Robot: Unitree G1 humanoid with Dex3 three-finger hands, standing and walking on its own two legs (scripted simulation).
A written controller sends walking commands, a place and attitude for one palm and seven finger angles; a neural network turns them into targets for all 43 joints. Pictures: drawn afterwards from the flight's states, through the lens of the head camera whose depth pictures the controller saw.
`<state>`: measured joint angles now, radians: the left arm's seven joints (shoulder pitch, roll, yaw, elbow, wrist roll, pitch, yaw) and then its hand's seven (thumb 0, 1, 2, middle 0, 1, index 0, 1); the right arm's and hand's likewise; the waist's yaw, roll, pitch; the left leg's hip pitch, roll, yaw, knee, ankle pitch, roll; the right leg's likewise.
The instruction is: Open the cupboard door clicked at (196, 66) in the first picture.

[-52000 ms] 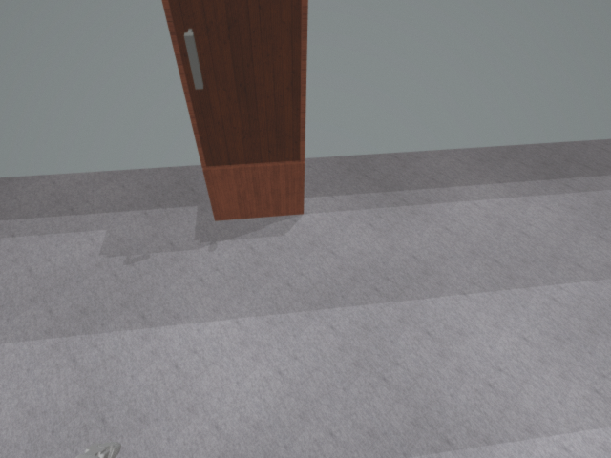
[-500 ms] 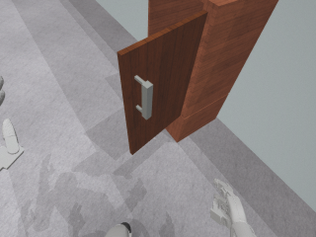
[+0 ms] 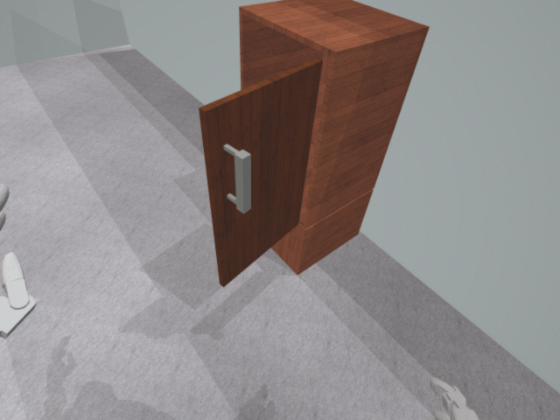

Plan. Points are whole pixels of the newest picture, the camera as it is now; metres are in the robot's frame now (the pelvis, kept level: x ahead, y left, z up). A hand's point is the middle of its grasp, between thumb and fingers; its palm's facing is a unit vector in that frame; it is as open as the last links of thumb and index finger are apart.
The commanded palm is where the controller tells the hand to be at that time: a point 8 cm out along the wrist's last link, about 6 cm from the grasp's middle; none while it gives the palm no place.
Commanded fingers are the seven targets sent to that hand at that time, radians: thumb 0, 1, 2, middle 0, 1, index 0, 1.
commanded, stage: stop stepping back and stand still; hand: left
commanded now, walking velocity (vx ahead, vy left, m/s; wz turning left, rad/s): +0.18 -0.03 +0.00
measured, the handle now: (236, 179) +0.61 +0.11 -0.01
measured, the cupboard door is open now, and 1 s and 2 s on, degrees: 100 100 100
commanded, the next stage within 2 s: let the arm hang, fingers relaxed in 0.24 s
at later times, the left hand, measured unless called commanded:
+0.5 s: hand (103, 385) +0.19 +0.26 -0.06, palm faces +0.16 -0.92 -0.36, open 7.4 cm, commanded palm none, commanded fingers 0.00 0.90 0.90 -0.20 -0.30 -0.20 -0.30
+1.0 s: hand out of the picture -0.06 +0.19 -0.16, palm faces +0.06 -0.97 -0.23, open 7.3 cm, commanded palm none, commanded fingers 0.00 0.90 0.90 -0.20 -0.30 -0.20 -0.30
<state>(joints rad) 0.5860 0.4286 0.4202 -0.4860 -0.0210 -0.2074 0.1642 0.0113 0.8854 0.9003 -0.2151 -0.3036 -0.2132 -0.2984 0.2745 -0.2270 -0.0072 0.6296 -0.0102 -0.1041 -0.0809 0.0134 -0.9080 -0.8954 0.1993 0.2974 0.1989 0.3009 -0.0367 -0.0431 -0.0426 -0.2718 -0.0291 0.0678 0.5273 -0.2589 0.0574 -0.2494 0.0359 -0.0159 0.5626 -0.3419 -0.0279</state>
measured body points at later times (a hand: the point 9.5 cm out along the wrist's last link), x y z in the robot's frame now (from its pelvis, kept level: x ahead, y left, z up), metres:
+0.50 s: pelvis -0.01 +0.01 -0.01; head -0.01 +0.00 +0.44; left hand +0.18 +0.30 -0.03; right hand +0.14 -0.23 -0.12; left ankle +0.02 +0.11 -0.73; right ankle -0.02 -0.11 -0.73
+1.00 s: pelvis -0.01 +0.00 +0.01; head +0.01 +0.00 +0.46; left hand -0.06 +0.24 -0.15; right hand -0.03 -0.22 -0.15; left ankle +0.02 +0.11 -0.73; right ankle -0.02 -0.11 -0.73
